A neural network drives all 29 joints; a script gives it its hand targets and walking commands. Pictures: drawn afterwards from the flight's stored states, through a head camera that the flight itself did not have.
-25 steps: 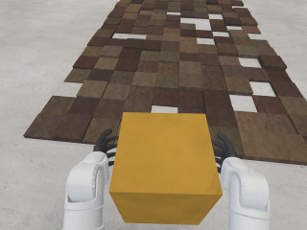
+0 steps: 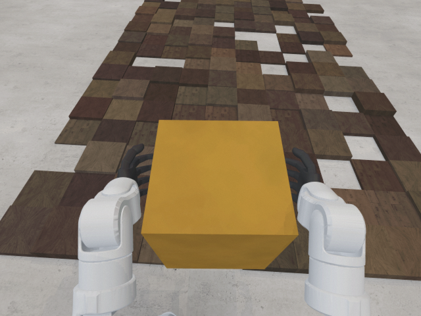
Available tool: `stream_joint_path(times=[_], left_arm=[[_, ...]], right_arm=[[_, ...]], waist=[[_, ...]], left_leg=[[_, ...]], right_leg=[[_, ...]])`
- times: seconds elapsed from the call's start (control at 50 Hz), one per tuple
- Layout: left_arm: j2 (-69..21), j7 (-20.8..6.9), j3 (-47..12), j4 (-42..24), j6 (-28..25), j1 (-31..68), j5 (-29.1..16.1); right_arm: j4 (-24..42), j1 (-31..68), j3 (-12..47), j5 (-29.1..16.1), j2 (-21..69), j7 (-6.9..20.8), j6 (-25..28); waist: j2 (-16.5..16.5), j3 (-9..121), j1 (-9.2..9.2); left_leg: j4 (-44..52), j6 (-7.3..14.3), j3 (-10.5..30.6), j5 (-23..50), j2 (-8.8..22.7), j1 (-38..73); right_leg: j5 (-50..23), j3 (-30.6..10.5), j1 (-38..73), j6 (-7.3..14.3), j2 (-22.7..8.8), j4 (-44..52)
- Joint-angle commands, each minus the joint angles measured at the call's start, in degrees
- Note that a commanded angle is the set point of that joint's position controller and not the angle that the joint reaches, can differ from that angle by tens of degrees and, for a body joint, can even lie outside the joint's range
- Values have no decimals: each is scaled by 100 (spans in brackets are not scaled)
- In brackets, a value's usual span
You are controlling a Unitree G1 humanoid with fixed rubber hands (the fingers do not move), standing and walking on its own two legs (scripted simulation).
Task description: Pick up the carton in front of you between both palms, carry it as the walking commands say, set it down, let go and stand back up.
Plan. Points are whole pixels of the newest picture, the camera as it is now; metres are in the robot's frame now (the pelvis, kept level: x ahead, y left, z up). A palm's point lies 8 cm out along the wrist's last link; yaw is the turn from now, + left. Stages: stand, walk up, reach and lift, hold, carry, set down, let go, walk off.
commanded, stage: carry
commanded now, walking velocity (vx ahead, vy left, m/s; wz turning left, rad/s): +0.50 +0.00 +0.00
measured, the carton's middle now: (216, 201) +0.32 +0.00 +0.04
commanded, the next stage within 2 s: none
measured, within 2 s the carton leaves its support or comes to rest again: neither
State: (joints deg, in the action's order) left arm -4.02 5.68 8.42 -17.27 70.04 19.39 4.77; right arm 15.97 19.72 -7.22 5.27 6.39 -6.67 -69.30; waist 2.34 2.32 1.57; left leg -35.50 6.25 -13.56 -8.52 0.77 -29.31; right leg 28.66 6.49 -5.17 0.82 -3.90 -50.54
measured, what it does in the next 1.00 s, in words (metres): climbs: right foot, then left foot 0.06 m higher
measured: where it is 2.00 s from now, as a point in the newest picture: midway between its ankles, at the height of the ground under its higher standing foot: (213, 135)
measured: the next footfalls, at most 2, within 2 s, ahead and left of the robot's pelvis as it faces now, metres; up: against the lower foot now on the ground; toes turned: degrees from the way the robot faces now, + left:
right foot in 0.44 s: +0.46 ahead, -0.07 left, +0.00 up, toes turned -5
left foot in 0.84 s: +0.72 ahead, +0.12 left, +0.06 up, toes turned +4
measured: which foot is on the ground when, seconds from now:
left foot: down 0.00-0.46, up 0.48-0.82, down 0.84-1.00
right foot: up 0.00-0.42, down 0.44-0.90, up 0.92-1.00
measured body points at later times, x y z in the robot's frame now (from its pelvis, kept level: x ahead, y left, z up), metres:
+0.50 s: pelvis +0.33 -0.01 +0.00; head +0.39 -0.02 +0.45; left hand +0.70 +0.15 +0.10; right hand +0.71 -0.15 +0.09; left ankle +0.13 +0.07 -0.65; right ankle +0.42 -0.07 -0.71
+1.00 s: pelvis +0.65 +0.02 +0.06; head +0.73 +0.00 +0.50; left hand +1.04 +0.15 +0.14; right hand +1.01 -0.15 +0.13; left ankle +0.68 +0.12 -0.65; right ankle +0.55 -0.08 -0.57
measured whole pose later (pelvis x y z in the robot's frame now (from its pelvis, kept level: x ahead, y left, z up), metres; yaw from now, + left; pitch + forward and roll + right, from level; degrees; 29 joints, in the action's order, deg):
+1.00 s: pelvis +0.65 +0.02 +0.06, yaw +0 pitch +6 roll +3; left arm -1.0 4.9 15.5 -3.4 67.7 33.3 2.1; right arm 2.7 33.3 -9.1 4.5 4.7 -8.3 -67.1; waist 1.0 -4.0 5.4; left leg -38.9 3.3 -7.1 -16.9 -2.4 -28.2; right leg 25.1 -2.9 -29.9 1.8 -0.2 -71.9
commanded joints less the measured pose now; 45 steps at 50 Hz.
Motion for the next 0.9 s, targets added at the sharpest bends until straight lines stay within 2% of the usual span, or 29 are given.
stream_joint_path(times=[0.0, 0.02, 0.04, 0.06, 0.08, 0.16, 0.22, 0.3, 0.34, 0.36, 0.38, 0.4, 0.42, 0.44, 0.46, 0.48, 0.5, 0.52, 0.54, 0.56, 0.62, 0.68, 0.74, 0.8, 0.82, 0.84, 0.86, 0.88], left_arm=[[-4579, -1238, -4061, 115, 112, 3804, -2419], [-4780, -1226, -4011, 246, 80, 3984, -2450], [-4970, -1222, -3973, 370, 39, 4227, -2492], [-5146, -1215, -3940, 456, -5, 4490, -2515], [-5280, -1201, -3925, 519, -51, 4766, -2530], [-5525, -1067, -3835, 732, -202, 5570, -2569], [-5522, -976, -3697, 995, -197, 5750, -2503], [-5637, -997, -3543, 1377, -137, 5741, -2409], [-5731, -1048, -3472, 1548, -119, 5664, -2350], [-5766, -1079, -3442, 1624, -115, 5607, -2318], [-5802, -1111, -3412, 1706, -118, 5512, -2290], [-5849, -1147, -3385, 1761, -135, 5410, -2258], [-5890, -1195, -3341, 1775, -165, 5321, -2249], [-5818, -1233, -3309, 1804, -197, 5341, -2230], [-5761, -1238, -3298, 1879, -243, 5210, -2202], [-5949, -1265, -3375, 1704, -272, 5266, -2328], [-6108, -1289, -3485, 1386, -321, 5515, -2459], [-6252, -1306, -3627, 1036, -361, 5791, -2623], [-6368, -1313, -3766, 752, -388, 6041, -2764], [-6401, -1314, -3874, 520, -409, 6171, -2892], [-6303, -1319, -4101, 71, -445, 6072, -3071], [-5992, -1339, -4181, -48, -424, 5732, -3085], [-5641, -1365, -4179, 69, -358, 5420, -3017], [-5354, -1396, -4067, 536, -263, 5104, -2847], [-5290, -1403, -4019, 736, -237, 5050, -2796], [-5338, -1422, -3983, 867, -198, 5109, -2809], [-5434, -1441, -3938, 911, -181, 5207, -2802], [-5523, -1469, -3940, 932, -167, 5307, -2823]], right_arm=[[53, 3660, 3937, -2552, 4274, 1367, -95], [-35, 3921, 3950, -2652, 4513, 1380, -80], [-38, 4329, 4008, -2771, 4767, 1403, -40], [-50, 4717, 4037, -2861, 4970, 1422, 3], [-70, 5068, 4041, -2953, 5137, 1441, 43], [-252, 5980, 3922, -3167, 5369, 1448, 147], [-620, 6018, 3706, -3098, 5349, 1415, 135], [-1058, 5854, 3447, -2897, 5431, 1417, 87], [-1195, 5794, 3385, -2793, 5523, 1428, 80], [-1239, 5775, 3371, -2749, 5575, 1433, 85], [-1279, 5751, 3372, -2722, 5619, 1436, 94], [-1323, 5709, 3417, -2711, 5683, 1444, 106], [-1335, 5742, 3476, -2715, 5720, 1456, 133], [-1314, 5795, 3575, -2745, 5836, 1477, 136], [-1306, 5789, 3562, -2719, 5984, 1476, 140], [-1200, 5861, 3576, -2663, 5943, 1443, 187], [-1003, 5983, 3603, -2678, 5981, 1400, 234], [-831, 6041, 3619, -2706, 6017, 1343, 291], [-683, 6032, 3649, -2684, 6054, 1279, 334], [-534, 5979, 3693, -2667, 6055, 1213, 372], [-185, 5628, 3810, -2518, 5909, 1041, 469], [52, 5331, 3888, -2320, 5553, 925, 496], [79, 5182, 3942, -2192, 5209, 894, 434], [-315, 5007, 3928, -2107, 4961, 957, 311], [-509, 4935, 3899, -2095, 4908, 996, 273], [-786, 4907, 3797, -2025, 4881, 1025, 296], [-1006, 4721, 3697, -1939, 4867, 1047, 351], [-1082, 4598, 3699, -1995, 4982, 1080, 400]], waist=[[-1497, 2391, 184], [-799, 2364, 198], [-459, 2292, 170], [-526, 2370, 114], [-640, 2434, 108], [-797, 2442, 101], [-886, 2356, 203], [-989, 2244, 349], [-1001, 2109, 369], [-1040, 2061, 302], [-1153, 2146, 134], [-1108, 2457, -150], [-752, 2747, -434], [520, 3338, -353], [1492, 3864, -518], [1213, 3589, -558], [835, 3304, -583], [332, 3053, -525], [142, 3041, -511], [94, 3088, -502], [313, 3198, -523], [337, 3106, -608], [577, 2891, -643], [685, 2468, -683], [857, 2529, -359], [476, 2882, 10], [-42, 3563, 362], [-1170, 3675, 711]], left_leg=[[1780, 915, 3955, 68, 2093, 4344], [1578, 764, 3400, 730, 1958, 4098], [1553, 597, 2908, 1125, 1827, 3738], [1597, 458, 2544, 1115, 1715, 3532], [1629, 414, 2319, 1119, 1636, 3442], [1641, 546, 1799, 1416, 1483, 3584], [1471, 585, 1535, 2056, 1331, 3974], [1061, 513, 1185, 3208, 1127, 4355], [848, 336, 979, 3667, 991, 4463], [694, 151, 820, 4145, 911, 4287], [290, -31, 676, 4606, 908, 4015], [-500, -254, 388, 4532, 827, 3553], [-1376, -379, 404, 3296, 679, 2567], [-2448, -502, 617, 3, 259, 1139], [-4072, -631, 1004, -2227, -491, -459], [-4590, -488, 1408, -2119, -242, -1176], [-4496, -406, 1507, -1851, -116, -1411], [-4217, -384, 1466, -1607, 12, -1460], [-3941, -376, 1464, -1440, 114, -1388], [-3738, -390, 1416, -1352, 144, -1301], [-3421, -397, 1191, -1272, 111, -1656], [-2930, -429, 972, -1381, 125, -2171], [-2159, -380, 677, -831, -32, -1920], [-620, -307, 179, -314, -396, -1137], [-195, -184, -164, -693, -702, 97], [-67, 88, 8, -55, -683, 1583], [-82, 626, 1052, 248, -249, 3456], [608, 1211, 2817, 1255, 612, 4644]], right_leg=[[-195, -736, -3416, 243, 315, -3097], [-445, -774, -3459, 319, 129, -2918], [-692, -756, -3380, 339, -10, -2551], [-892, -754, -3200, 317, -102, -2220], [-999, -653, -3119, 283, -77, -2044], [-1249, -362, -3601, 166, -47, -1368], [-1581, -203, -4020, 114, -42, -614], [-2160, 149, -3884, 190, 247, 532], [-2506, 363, -3585, 233, 448, 1398], [-2667, 522, -3020, 288, 601, 1949], [-2909, 665, -2175, 344, 755, 2281], [-3351, 722, -861, 391, 786, 2813], [-3385, 298, 549, 406, 317, 2675], [-5316, -1658, 2199, 764, -1237, 1838], [-4445, -3570, 3280, 1763, -1913, 2396], [-3946, -3472, 3210, 1725, -1822, 2631], [-4184, -2989, 2966, 1490, -1572, 2611], [-4641, -2540, 2632, 1269, -1470, 2570], [-4623, -2284, 2421, 1169, -1387, 2584], [-4508, -2082, 2344, 1065, -1289, 2623], [-4953, -1713, 2515, 1125, -1194, 2552], [-5362, -1477, 2661, 1209, -1154, 2445], [-5845, -1057, 2340, 1106, -920, 2319], [-6355, -569, 1922, 907, -614, 2179], [-7155, -284, 1190, 754, -643, 1806], [-7679, 111, 357, 404, -407, 940], [-7131, -36, -1023, 58, -288, -168], [-4336, -141, -2646, -222, 352, -1730]])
